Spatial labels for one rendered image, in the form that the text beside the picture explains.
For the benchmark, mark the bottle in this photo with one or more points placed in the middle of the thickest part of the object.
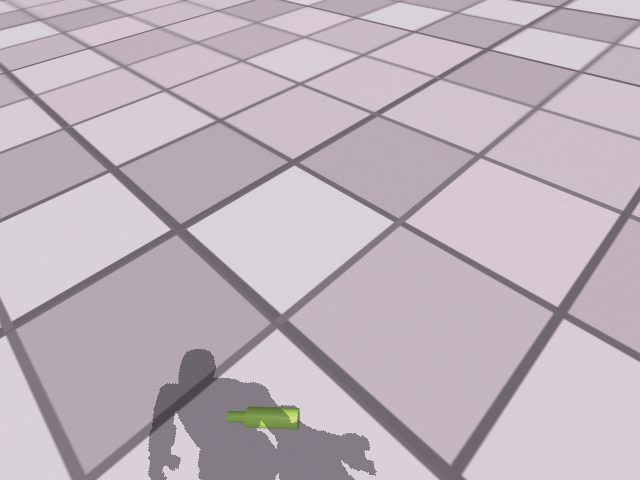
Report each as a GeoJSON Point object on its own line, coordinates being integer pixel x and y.
{"type": "Point", "coordinates": [267, 417]}

